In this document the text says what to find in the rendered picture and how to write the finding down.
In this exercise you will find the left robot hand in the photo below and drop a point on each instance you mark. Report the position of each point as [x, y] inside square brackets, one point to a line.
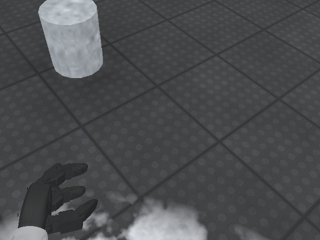
[45, 196]

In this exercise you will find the left robot forearm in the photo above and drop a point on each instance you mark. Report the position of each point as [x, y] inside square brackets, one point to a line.
[29, 233]

